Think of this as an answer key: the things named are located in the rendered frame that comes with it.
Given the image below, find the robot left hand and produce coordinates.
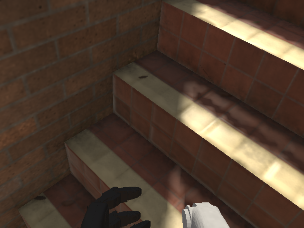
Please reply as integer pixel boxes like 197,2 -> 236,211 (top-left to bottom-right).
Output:
78,186 -> 151,228

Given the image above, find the right robot thigh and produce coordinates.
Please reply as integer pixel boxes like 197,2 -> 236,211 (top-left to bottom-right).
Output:
181,202 -> 230,228

